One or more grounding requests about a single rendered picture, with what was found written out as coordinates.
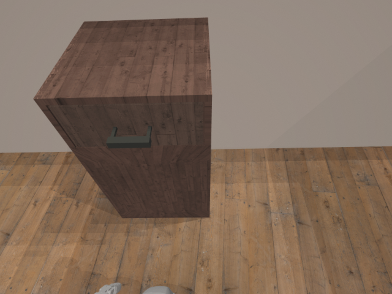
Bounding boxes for drawer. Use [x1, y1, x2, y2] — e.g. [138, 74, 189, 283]
[48, 102, 203, 147]

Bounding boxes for cabinet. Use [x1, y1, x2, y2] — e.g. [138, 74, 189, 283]
[33, 17, 212, 218]

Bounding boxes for handle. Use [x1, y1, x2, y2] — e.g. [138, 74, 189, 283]
[106, 126, 152, 148]

